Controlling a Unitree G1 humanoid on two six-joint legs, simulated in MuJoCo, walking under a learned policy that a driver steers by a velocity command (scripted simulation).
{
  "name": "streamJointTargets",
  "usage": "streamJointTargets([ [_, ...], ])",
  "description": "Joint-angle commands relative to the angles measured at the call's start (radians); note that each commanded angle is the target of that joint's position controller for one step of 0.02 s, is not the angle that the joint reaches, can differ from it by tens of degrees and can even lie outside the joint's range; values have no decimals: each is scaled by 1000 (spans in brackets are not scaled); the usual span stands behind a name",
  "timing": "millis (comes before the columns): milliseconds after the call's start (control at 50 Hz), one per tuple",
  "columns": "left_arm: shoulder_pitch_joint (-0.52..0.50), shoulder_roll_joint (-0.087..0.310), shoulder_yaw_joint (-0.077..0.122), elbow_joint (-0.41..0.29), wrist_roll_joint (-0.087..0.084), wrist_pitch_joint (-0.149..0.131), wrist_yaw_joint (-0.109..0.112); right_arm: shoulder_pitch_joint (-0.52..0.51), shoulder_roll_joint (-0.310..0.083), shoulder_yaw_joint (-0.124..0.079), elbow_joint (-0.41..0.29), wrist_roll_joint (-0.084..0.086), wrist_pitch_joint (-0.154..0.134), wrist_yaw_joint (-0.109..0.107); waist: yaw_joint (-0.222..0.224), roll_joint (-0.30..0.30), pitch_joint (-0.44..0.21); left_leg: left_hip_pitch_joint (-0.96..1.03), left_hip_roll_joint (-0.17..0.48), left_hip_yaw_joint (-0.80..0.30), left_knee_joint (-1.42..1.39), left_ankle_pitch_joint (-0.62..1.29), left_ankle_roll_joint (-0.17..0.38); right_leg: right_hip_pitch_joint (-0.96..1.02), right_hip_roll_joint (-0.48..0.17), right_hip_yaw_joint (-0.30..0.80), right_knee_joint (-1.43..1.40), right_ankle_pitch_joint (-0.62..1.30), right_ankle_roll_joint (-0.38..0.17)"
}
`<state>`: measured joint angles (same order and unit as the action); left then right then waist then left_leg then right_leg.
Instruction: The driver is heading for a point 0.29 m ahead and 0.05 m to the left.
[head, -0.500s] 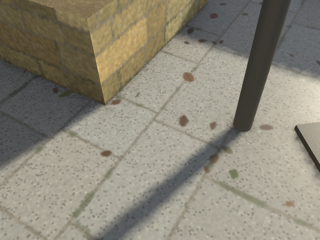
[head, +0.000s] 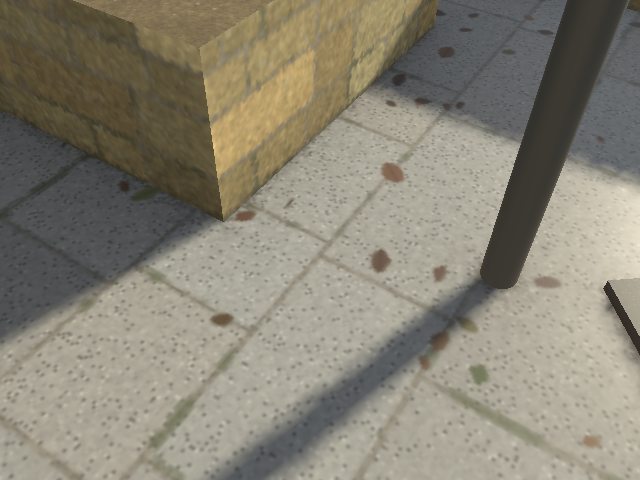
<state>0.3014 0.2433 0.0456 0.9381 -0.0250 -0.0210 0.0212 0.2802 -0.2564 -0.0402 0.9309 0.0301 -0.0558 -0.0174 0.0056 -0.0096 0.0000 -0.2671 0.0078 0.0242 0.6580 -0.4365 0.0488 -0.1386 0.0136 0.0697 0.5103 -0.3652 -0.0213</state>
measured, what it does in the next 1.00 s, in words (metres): walks ahead: right foot, then left foot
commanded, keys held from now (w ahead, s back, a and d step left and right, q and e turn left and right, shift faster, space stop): w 0.16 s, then no key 0.84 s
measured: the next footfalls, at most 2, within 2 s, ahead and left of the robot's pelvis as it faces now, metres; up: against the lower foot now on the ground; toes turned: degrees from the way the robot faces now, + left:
right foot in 0.44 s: +0.33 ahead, -0.08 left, +0.00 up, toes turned +0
left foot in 0.74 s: +0.27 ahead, +0.15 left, +0.00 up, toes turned +1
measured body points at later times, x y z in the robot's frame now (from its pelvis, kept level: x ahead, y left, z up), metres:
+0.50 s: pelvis +0.17 +0.01 -0.01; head +0.21 +0.01 +0.44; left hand +0.38 +0.24 -0.11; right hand +0.14 -0.25 -0.15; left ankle +0.01 +0.12 -0.70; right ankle +0.29 -0.08 -0.73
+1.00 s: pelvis +0.25 +0.03 +0.00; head +0.27 +0.04 +0.45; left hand +0.33 +0.29 -0.14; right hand +0.30 -0.22 -0.14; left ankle +0.23 +0.15 -0.73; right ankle +0.29 -0.08 -0.73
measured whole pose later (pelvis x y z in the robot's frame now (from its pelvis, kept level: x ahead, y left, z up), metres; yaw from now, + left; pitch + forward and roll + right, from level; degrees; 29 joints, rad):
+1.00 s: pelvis +0.25 +0.03 +0.00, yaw +0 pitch -1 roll +0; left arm 0.15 0.23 0.02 1.04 0.00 -0.01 0.03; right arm 0.25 -0.21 -0.02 1.01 -0.01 -0.03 -0.03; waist 0.00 -0.01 0.03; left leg -0.18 0.01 0.00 0.50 -0.31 0.00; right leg -0.27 0.01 -0.02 0.48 -0.20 -0.01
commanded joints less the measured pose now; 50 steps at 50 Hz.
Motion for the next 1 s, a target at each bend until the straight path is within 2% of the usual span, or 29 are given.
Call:
streamJointTargets([
  [20,-149,142,26,-81,-7,-17,0,121,-82,-30,18,-7,-47,21,-99,-98,85,221,-23,19,-188,191,21,-257,-141,182,-176,-132,-119],
  [40,-166,82,8,-93,7,-23,-3,237,-121,-43,51,-17,-47,21,-135,56,31,364,92,-164,-270,130,40,-353,-52,53,77,-31,-61],
  [60,-182,57,4,-140,7,-40,2,330,-249,-70,59,-17,-52,32,-148,339,6,454,320,-613,-457,-16,171,-535,67,-57,376,-121,0],
  [80,-169,113,18,-137,-10,-57,1,271,-186,-44,43,-29,-61,37,-109,243,47,404,389,-748,-506,-99,228,-615,25,34,561,-203,-7],
  [100,-141,120,20,-124,-24,-69,-9,191,-138,-30,20,-25,-66,33,-69,164,120,371,367,-651,-502,-90,211,-671,-30,56,627,-111,-29],
  [140,-146,120,25,-105,-14,-80,-17,130,-124,-22,-2,-25,-65,36,-50,95,131,373,290,-457,-512,70,150,-693,-92,17,599,61,-48],
  [180,-169,110,30,-104,3,-78,-30,155,-76,-2,8,-33,-52,34,-50,118,102,364,222,-287,-497,436,108,-626,-105,-29,534,143,-35],
  [200,-169,88,27,-102,10,-74,-35,176,-72,1,17,-35,-43,30,-47,122,83,363,203,-221,-472,659,105,-601,-93,-58,511,155,-17],
  [240,-216,45,14,-121,14,-65,-38,181,-90,3,20,-39,-24,13,-46,106,74,318,172,-126,-451,891,100,-550,-66,-101,403,196,18],
  [300,-329,16,-5,-160,11,-60,-41,184,-125,2,24,-41,-5,-10,-66,113,72,201,125,-49,-447,909,76,-383,-18,-144,151,336,39],
  [340,-344,39,-3,-167,7,-56,-45,193,-139,-2,37,-36,-2,-14,-62,134,61,192,149,-61,-431,903,81,-314,-4,-128,84,400,32],
  [380,-322,75,5,-163,10,-56,-48,157,-134,-4,39,-28,-3,-13,-28,143,46,217,178,-82,-389,919,79,-267,-5,-92,44,401,0],
  [420,-208,126,25,-121,23,-63,-45,106,-131,-7,31,-21,2,-13,43,130,-12,262,174,-89,-269,1000,59,-148,18,-92,-28,426,-45],
  [440,-134,154,38,-94,32,-67,-40,120,-128,-7,34,-26,4,-9,77,90,-59,252,133,-74,-153,985,30,-28,10,-87,-91,555,-70],
  [460,-46,217,50,-75,48,-66,-32,171,-104,3,24,-51,-1,-3,75,-8,-176,99,82,-63,30,725,-7,236,-133,48,2,937,-132],
  [480,5,208,41,-54,57,-49,-27,317,0,34,51,-51,2,5,25,-201,-348,-108,-30,-45,354,26,-67,476,-380,314,13,1109,-330],
  [500,-3,120,17,-50,37,-41,-34,290,-43,22,71,-30,7,8,44,-146,-376,-123,-52,-135,501,-261,-87,389,-395,412,-70,954,-363],
  [520,-114,114,11,-65,16,-40,-37,211,-94,4,45,-9,16,6,23,-101,-217,-177,-13,-135,545,-235,-91,220,-356,331,-132,736,-320],
  [540,-200,91,2,-80,18,-41,-35,145,-93,-1,33,-7,27,-6,3,-61,-121,-190,19,-112,524,-185,-95,92,-310,263,-181,575,-274],
  [560,-259,73,-7,-84,25,-41,-35,119,-84,-6,29,-17,43,-18,-22,-41,-58,-154,43,-106,452,-143,-105,-44,-273,200,-227,460,-237],
  [600,-312,92,-1,-76,45,-34,-32,128,-52,-2,27,-28,67,-36,-62,-96,-19,-25,51,-77,262,-100,-115,-214,-201,116,-273,299,-189],
  [640,-297,102,1,-64,53,-28,-23,127,-33,3,31,-35,74,-44,-60,-111,-51,46,42,-56,126,-63,-115,-232,-191,98,-275,253,-197],
  [700,-297,112,2,-48,26,-16,-10,134,-35,1,50,-46,81,-32,-80,-87,-73,199,24,-19,-92,230,-81,-299,-167,73,-277,-24,-153],
  [740,-245,75,-11,-15,28,-11,-10,87,-68,-1,23,-67,85,-28,-62,-41,7,182,71,-75,-207,212,-36,-352,-114,48,-262,-216,-55],
  [760,-220,87,-4,-15,29,-3,-6,45,-134,-14,16,-56,82,-32,-12,53,71,7,82,-97,-253,6,-5,-275,-57,-13,-236,-171,-16],
  [780,-226,84,-7,-11,37,0,0,8,-123,-13,18,-48,69,-31,-5,100,96,-107,69,-101,-298,-106,2,-164,-38,-33,-185,-71,3],
  [820,-195,80,-6,7,36,0,7,-27,-83,-4,26,-51,41,-26,14,131,76,-131,69,-103,-331,-38,-25,-68,-36,-41,-118,74,-9],
  [880,-162,84,-5,39,32,-3,7,-7,-70,-1,40,-39,15,-18,6,79,22,-34,62,-89,-289,169,-36,-57,-40,-43,-91,217,-29],
  [1000,-169,89,-7,72,17,-2,11,22,-70,2,58,-36,23,-20,-13,38,-31,61,46,-68,-244,400,-29,-31,-46,-46,-52,385,-26],
])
